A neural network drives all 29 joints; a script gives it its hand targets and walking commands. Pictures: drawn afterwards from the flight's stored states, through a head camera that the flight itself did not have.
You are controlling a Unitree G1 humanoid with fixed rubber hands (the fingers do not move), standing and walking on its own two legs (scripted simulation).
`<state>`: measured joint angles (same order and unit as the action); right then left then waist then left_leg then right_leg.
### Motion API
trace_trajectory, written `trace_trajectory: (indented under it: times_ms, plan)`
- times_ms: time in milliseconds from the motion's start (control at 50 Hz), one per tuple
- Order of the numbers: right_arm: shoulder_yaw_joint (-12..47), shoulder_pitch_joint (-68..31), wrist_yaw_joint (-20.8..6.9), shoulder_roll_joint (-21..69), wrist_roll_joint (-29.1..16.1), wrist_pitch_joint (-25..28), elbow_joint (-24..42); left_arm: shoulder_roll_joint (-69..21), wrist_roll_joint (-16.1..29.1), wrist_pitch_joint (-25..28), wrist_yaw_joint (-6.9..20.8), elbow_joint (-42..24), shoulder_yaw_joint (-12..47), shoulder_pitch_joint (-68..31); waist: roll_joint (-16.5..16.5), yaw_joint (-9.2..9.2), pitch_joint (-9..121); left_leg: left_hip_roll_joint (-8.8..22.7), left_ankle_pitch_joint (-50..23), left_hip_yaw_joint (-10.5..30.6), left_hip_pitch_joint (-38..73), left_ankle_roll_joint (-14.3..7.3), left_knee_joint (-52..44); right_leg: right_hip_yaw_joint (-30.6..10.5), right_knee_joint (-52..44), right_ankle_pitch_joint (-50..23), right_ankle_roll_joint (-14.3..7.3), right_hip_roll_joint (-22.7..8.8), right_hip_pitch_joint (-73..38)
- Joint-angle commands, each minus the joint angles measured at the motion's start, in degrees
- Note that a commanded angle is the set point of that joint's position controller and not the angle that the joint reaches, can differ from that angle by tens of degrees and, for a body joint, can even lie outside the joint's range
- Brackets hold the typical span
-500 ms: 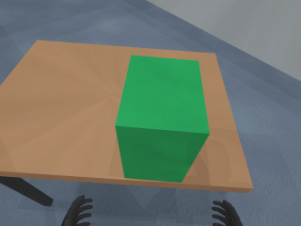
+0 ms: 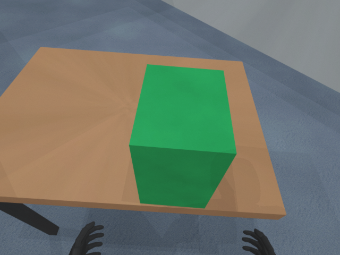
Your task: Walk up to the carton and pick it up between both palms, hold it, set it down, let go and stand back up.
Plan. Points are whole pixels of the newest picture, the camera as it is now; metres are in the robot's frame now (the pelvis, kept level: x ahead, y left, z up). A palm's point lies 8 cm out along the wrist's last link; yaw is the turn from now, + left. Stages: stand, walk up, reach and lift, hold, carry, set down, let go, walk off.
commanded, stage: stand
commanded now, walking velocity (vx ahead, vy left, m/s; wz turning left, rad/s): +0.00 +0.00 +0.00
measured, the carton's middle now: (178, 142) +0.38 -0.01 +0.05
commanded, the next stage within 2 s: none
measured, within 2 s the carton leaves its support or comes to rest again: neither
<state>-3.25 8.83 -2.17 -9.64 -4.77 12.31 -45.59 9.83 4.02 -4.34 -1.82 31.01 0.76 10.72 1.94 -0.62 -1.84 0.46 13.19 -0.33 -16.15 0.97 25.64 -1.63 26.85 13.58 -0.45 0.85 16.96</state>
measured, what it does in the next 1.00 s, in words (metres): stands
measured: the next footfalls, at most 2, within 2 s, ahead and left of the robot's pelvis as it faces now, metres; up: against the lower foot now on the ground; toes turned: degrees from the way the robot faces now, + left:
none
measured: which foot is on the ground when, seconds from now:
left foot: down 0.00-1.00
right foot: down 0.00-1.00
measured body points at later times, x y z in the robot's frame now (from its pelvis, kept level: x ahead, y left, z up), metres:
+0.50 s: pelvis +0.00 +0.01 +0.00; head -0.01 +0.02 +0.45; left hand +0.09 +0.25 -0.13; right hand +0.12 -0.27 -0.10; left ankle +0.00 +0.13 -0.74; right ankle +0.00 -0.11 -0.74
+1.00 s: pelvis -0.03 +0.00 +0.00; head -0.06 +0.02 +0.45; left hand +0.04 +0.26 -0.14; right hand +0.08 -0.28 -0.10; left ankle +0.00 +0.13 -0.74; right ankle +0.00 -0.11 -0.74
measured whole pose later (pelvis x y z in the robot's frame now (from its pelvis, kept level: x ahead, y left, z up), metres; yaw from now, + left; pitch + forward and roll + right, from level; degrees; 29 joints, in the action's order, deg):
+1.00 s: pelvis -0.03 +0.00 +0.00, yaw +0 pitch +1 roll +0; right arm -3.2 15.3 -0.7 -15.9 -4.7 1.4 -47.1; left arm 14.3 4.0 2.0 -0.7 52.0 0.8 17.1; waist 1.7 -0.6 6.4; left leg 0.5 11.6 -0.5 -16.2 0.6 26.7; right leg -1.7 26.9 11.4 -0.4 0.9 16.5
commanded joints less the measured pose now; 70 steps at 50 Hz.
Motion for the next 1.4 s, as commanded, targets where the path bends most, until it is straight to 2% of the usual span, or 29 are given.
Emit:
trace_trajectory:
  times_ms: [0,120,140,180,200,240,260,340,380,480,500,520,620,680,720,760,820,880,960,1020,1040,1100,1120,1180,1200,1220,1300,1320,1380]
  plan:
    - [-1.9,0.8,2.5,-16.0,8.9,-6.6,3.8,17.7,-7.8,6.6,0.5,0.9,-7.0,1.7,-1.2,0.32,16.3,4.5,-12.2,-0.1,7.5,-3.2,3.2,-2.9,0.1,-15.2,-1.4,-6.8,-9.6]
    - [-2.0,4.3,2.5,-17.1,8.7,-7.5,3.2,19.1,-8.0,8.1,1.2,5.7,-6.0,2.4,2.4,0.04,15.0,4.2,-11.9,2.7,5.7,-4.0,3.7,-3.3,-0.3,-18.5,-2.2,-7.0,-9.5]
    - [-2.4,2.6,2.2,-17.9,8.9,-8.0,3.2,17.0,-8.2,8.2,1.6,5.0,-5.1,0.9,-1.0,-0.45,15.3,4.4,-13.2,1.4,6.2,-3.6,4.2,-3.3,-0.3,-17.5,-2.6,-7.0,-8.2]
    - [-1.7,2.3,2.3,-17.3,8.7,-8.2,3.8,19.8,-8.5,8.6,1.5,6.6,-5.3,1.7,-1.2,0.25,13.8,5.1,-14.8,2.2,7.5,-3.7,2.6,-3.2,-1.5,-16.4,-1.4,-7.0,-8.0]
    - [-2.3,4.7,2.4,-18.3,8.4,-8.2,3.8,18.0,-6.5,8.5,1.3,7.3,-5.9,1.9,-5.8,-0.05,16.0,4.9,-17.8,2.9,9.6,-3.7,3.2,-4.0,-1.1,-19.4,-1.9,-7.2,-8.2]
    - [-2.2,1.1,2.4,-20.0,9.1,-7.8,3.7,17.4,-7.6,8.4,1.2,7.7,-4.7,3.1,-1.8,-2.35,14.4,5.7,-16.4,2.9,8.3,-4.1,3.3,-3.3,-1.7,-16.8,-1.9,-7.0,-7.0]
    - [-1.8,4.2,2.4,-17.3,8.2,-8.4,3.9,18.7,-8.8,9.4,1.4,9.2,-4.5,1.8,0.1,1.29,14.4,5.6,-15.4,3.7,9.6,-4.0,2.8,-2.3,-1.6,-16.7,-2.0,-6.6,-7.1]
    - [-1.8,4.7,2.0,-19.8,8.5,-8.3,3.5,20.1,-7.9,8.8,1.8,10.3,-5.3,4.8,-4.2,-1.03,11.4,4.6,-11.2,3.4,6.9,-3.9,0.9,-3.6,-2.8,-10.9,-1.8,-6.3,-5.6]
    - [-2.5,5.2,2.1,-21.0,8.0,-7.5,4.0,20.9,-8.4,9.2,1.8,10.4,-5.8,1.8,-0.9,0.33,12.9,5.3,-9.7,3.2,7.1,-3.9,1.2,-3.3,-2.1,-12.5,-2.2,-6.9,-5.8]
    - [-1.8,5.2,1.7,-19.7,7.7,-8.0,3.1,21.6,-8.5,9.2,1.3,12.8,-5.3,2.8,-4.5,1.5,10.0,5.9,-6.7,5.3,5.1,-4.5,-0.2,-3.5,-2.7,-11.0,-1.7,-6.5,-5.3]
    - [-1.7,3.5,1.9,-19.1,7.8,-7.9,3.2,18.8,-8.6,9.3,1.7,13.2,-5.2,3.8,0.1,-0.13,10.0,5.9,-7.6,5.0,4.8,-4.6,0.5,-2.8,-3.3,-10.3,-1.5,-6.0,-6.6]
    - [-2.0,5.3,1.8,-20.5,8.2,-8.2,3.7,20.2,-8.2,9.8,1.5,13.6,-5.3,3.6,-2.9,0.76,9.6,5.7,-8.5,4.4,4.1,-3.9,0.5,-4.4,-2.7,-10.6,-2.0,-6.9,-5.4]
    - [-1.6,2.7,2.3,-19.6,7.7,-8.4,2.6,18.9,-7.8,9.9,1.4,14.2,-4.7,5.3,-0.2,-0.69,9.9,5.3,-8.8,4.5,5.1,-4.2,1.2,-4.5,-3.2,-14.0,-1.7,-7.5,-6.9]
    - [-1.7,3.5,1.8,-19.6,7.2,-8.3,2.8,21.9,-7.7,9.7,1.5,14.3,-5.3,4.0,-6.6,-0.09,11.7,5.3,-6.7,5.3,6.4,-4.0,-0.4,-5.4,-3.7,-9.9,-2.3,-7.1,-5.8]
    - [-1.8,1.9,1.9,-19.1,7.4,-8.1,2.6,21.4,-8.4,9.1,1.2,15.9,-5.4,4.1,-0.5,-1.04,9.0,5.6,-6.2,6.4,2.4,-4.4,-1.1,-5.0,-4.1,-9.5,-2.5,-6.8,-7.1]
    - [-1.6,6.1,1.9,-20.5,6.7,-8.1,0.5,21.1,-8.0,8.7,1.4,15.6,-5.1,3.2,-4.7,0.57,9.2,6.1,-4.6,5.3,5.8,-4.2,-0.3,-5.1,-5.3,-5.2,-2.6,-7.0,-4.5]
    - [-2.2,2.1,2.1,-19.9,8.4,-8.3,2.2,19.3,-7.3,8.7,1.5,16.8,-4.5,4.7,-2.7,-0.5,6.4,6.0,1.0,6.0,3.7,-4.3,-2.6,-4.9,-6.4,-2.3,-2.1,-5.9,-4.7]
    - [-1.5,5.5,2.3,-19.7,7.9,-8.5,-0.1,20.9,-7.9,9.2,1.7,17.8,-5.0,4.1,-6.3,0.01,5.2,5.7,0.7,6.1,2.3,-3.8,-3.8,-5.7,-4.9,-1.2,-2.2,-6.4,-3.7]
    - [-2.8,5.0,2.0,-21.4,7.7,-8.5,0.3,21.4,-8.0,8.7,1.9,18.2,-5.1,4.0,-2.2,-0.25,0.5,5.3,6.1,6.5,0.8,-3.7,-3.9,-6.3,-8.6,3.7,-2.5,-6.0,-1.4]
    - [-2.3,4.8,2.2,-19.9,7.5,-8.5,-0.5,21.8,-6.9,8.8,2.2,19.2,-4.8,2.2,-5.5,0.73,0.4,5.5,3.9,5.6,1.6,-4.1,-2.5,-6.1,-8.7,1.7,-2.3,-6.4,-0.5]
    - [-1.8,5.7,2.1,-20.3,7.8,-8.7,-0.5,20.8,-7.4,9.1,2.0,19.2,-5.0,3.1,0.1,0.22,3.4,5.7,3.1,5.6,4.1,-4.2,-3.1,-5.9,-8.0,2.1,-2.3,-6.3,-1.7]
    - [-2.0,7.6,2.0,-19.9,7.3,-9.1,-1.9,21.7,-7.5,9.0,2.4,19.6,-5.3,2.2,-3.5,1.08,1.9,5.6,7.4,6.9,1.3,-4.2,-4.9,-6.0,-7.2,7.0,-3.0,-5.9,-0.5]
    - [-2.3,6.3,1.9,-21.6,7.4,-8.9,-1.4,22.3,-7.5,9.0,2.4,20.1,-5.1,4.4,-3.7,-1.09,0.1,5.6,8.6,6.1,-0.7,-4.4,-4.5,-7.6,-8.2,7.7,-2.7,-6.4,-1.7]
    - [-2.2,2.9,2.2,-19.8,7.1,-8.7,-1.2,22.6,-7.6,8.7,2.5,20.6,-5.3,5.1,-6.5,-1.04,-0.4,4.9,7.3,5.1,-0.7,-3.7,-3.2,-7.9,-9.5,9.1,-2.2,-5.9,-0.1]
    - [-1.8,4.6,2.7,-20.6,7.3,-8.7,-0.5,21.4,-6.8,8.1,2.5,20.4,-5.2,1.7,-7.6,0.39,-2.4,5.7,9.4,7.0,-0.8,-4.1,-4.1,-8.0,-9.8,9.3,-3.1,-6.2,2.0]
    - [-1.4,6.4,2.1,-19.5,6.0,-8.9,-2.1,23.3,-7.8,8.5,2.5,19.5,-5.4,1.7,-0.7,0.82,-0.5,5.1,8.6,6.2,-0.1,-3.2,-4.3,-6.6,-8.4,9.7,-2.0,-5.4,-0.6]
    - [-2.6,6.4,2.1,-22.3,6.4,-8.6,-2.3,20.3,-7.3,8.6,2.1,20.8,-5.4,2.9,-5.8,1.13,1.0,6.0,9.0,6.0,2.8,-3.5,-4.4,-6.8,-7.7,8.3,-2.4,-5.6,0.4]
    - [-2.1,7.4,1.8,-20.8,6.3,-8.9,-3.4,22.2,-7.5,8.8,2.1,20.5,-5.4,3.1,-3.1,0.29,-0.6,5.5,10.8,5.8,0.0,-4.0,-4.7,-7.7,-8.6,10.4,-2.2,-6.3,-0.4]
    - [-2.8,7.0,1.8,-21.6,7.0,-9.0,-3.1,21.8,-8.4,8.1,1.7,20.1,-5.6,3.6,-3.8,1.82,-3.2,5.6,12.7,6.7,-1.7,-4.3,-4.3,-8.7,-10.9,16.3,-2.8,-6.4,2.2]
